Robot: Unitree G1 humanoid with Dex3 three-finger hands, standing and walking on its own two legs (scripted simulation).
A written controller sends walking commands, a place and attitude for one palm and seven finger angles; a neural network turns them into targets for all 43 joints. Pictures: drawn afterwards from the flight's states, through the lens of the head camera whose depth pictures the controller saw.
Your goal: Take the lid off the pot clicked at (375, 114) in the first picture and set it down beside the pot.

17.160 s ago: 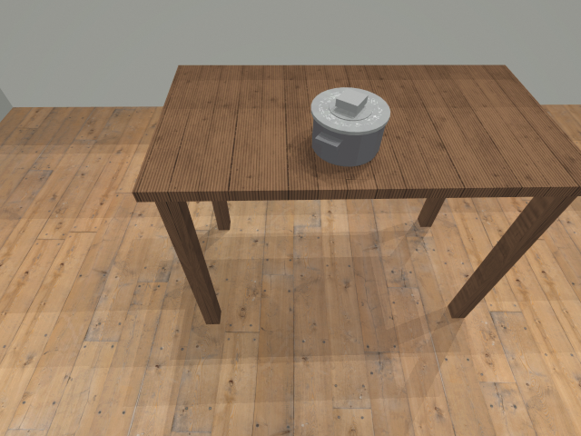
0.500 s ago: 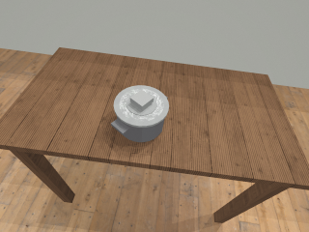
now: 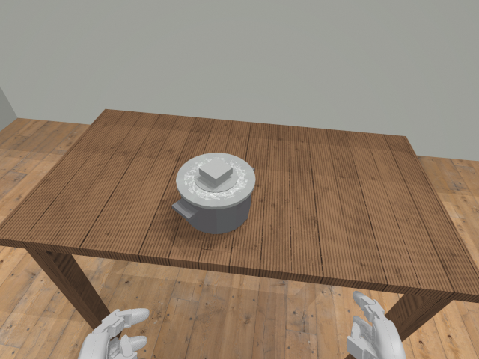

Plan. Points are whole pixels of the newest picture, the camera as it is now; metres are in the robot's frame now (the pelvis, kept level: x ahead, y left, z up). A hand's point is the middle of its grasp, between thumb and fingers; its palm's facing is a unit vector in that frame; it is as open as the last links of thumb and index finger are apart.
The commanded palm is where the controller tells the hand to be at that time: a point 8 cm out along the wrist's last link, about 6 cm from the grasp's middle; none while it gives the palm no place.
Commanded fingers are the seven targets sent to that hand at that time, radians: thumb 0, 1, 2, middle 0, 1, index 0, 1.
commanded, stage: lift the closed hand beside the body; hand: left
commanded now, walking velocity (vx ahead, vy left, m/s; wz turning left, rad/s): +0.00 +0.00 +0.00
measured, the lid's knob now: (215, 170) +0.47 +0.08 +0.07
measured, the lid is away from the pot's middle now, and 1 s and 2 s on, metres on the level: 0.00 0.00 0.00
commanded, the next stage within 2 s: raise the hand higher, near the body in 0.28 s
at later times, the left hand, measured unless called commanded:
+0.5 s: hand (112, 348) +0.14 +0.20 +0.01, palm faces +0.31 -0.87 -0.38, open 3.1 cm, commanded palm +0.09 +0.23 +0.04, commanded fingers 0.00 0.90 0.90 -1.30 -1.50 -1.30 -1.50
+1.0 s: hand (98, 308) +0.18 +0.21 +0.07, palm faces +0.31 -0.86 -0.41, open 3.1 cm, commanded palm +0.13 +0.24 +0.10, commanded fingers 0.00 0.90 0.90 -1.30 -1.50 -1.30 -1.50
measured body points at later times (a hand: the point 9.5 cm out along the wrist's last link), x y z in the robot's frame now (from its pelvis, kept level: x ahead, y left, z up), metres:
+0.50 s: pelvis +0.02 -0.04 +0.00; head +0.01 -0.06 +0.45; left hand +0.12 +0.24 +0.03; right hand +0.21 -0.26 -0.08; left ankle +0.03 +0.09 -0.73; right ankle -0.01 -0.14 -0.73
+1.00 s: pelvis +0.03 -0.03 +0.00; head +0.03 -0.05 +0.45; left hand +0.15 +0.26 +0.09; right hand +0.24 -0.24 -0.08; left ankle +0.03 +0.09 -0.73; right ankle -0.01 -0.14 -0.73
